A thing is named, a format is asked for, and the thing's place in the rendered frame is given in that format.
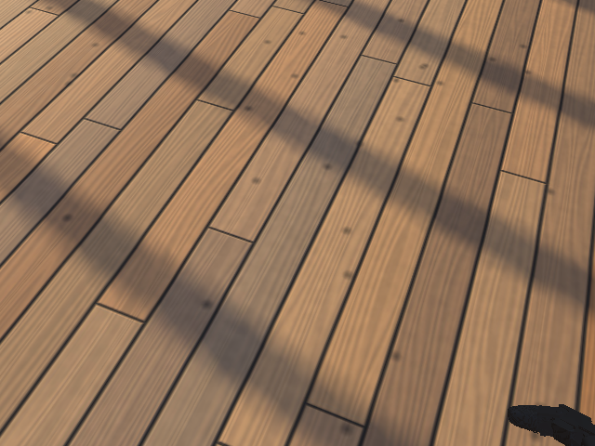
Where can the robot right hand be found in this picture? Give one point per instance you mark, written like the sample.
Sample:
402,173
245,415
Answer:
563,423

